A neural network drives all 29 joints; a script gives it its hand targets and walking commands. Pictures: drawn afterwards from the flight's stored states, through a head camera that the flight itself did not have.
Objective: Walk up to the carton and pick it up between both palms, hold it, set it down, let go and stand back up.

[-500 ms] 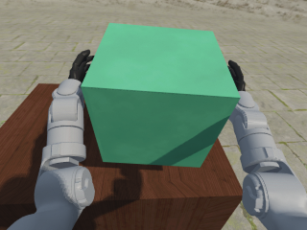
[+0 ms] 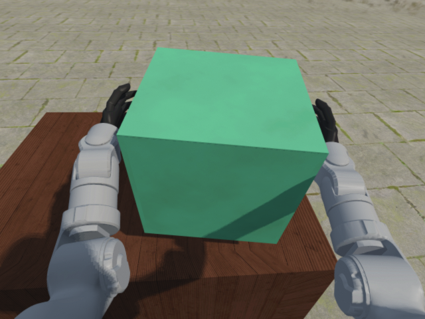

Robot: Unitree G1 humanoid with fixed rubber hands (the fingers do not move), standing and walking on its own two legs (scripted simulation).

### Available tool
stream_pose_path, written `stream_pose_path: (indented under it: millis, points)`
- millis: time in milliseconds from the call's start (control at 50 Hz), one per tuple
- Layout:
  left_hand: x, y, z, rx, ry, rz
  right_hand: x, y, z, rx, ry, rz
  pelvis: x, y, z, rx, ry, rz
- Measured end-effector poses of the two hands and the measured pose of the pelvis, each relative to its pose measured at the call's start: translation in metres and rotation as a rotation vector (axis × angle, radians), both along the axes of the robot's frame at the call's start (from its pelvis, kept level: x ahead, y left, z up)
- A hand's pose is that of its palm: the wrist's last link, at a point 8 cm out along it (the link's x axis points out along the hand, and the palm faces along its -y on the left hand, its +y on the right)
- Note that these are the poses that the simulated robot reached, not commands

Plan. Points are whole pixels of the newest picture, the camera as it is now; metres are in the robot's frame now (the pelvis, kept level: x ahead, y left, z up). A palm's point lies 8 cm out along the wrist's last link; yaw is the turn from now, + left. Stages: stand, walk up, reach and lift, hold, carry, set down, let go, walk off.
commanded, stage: set down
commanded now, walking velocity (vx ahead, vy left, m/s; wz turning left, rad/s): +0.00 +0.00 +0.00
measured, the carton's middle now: (218, 148) +0.45 -0.02 +0.13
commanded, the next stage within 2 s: none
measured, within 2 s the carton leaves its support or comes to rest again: neither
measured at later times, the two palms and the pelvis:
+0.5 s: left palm (117, 132) +0.43 +0.19 +0.19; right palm (318, 156) +0.37 -0.20 +0.17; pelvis +0.00 +0.01 +0.00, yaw +0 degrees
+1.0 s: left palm (121, 138) +0.45 +0.19 +0.16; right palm (309, 164) +0.38 -0.20 +0.14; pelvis +0.00 +0.01 +0.00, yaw -1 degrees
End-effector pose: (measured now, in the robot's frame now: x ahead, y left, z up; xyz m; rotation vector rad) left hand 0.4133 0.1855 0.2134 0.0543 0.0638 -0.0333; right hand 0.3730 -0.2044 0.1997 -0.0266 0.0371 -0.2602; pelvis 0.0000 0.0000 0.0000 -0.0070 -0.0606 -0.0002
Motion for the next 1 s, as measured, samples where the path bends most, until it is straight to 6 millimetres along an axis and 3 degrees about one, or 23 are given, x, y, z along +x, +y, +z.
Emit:
stream_pose_path:
  millis: [300, 660, 1000]
  points:
    - [0.009, 0.006, -0.017, -0.001, 0.02, -0.023, 0.0, 0.007, -0.019, 0.002, 0.018, -0.017, 0.005, 0.008, -0.001, -0.002, 0.003, 0.002]
    - [0.019, -0.002, -0.035, 0.005, 0.068, -0.054, -0.004, 0.002, -0.043, 0.027, 0.056, -0.051, -0.003, 0.01, 0.0, 0.001, 0.038, -0.012]
    - [0.037, 0.003, -0.056, -0.005, 0.095, -0.067, 0.007, 0.007, -0.063, 0.028, 0.082, -0.067, 0.005, 0.013, -0.001, 0.002, 0.094, -0.011]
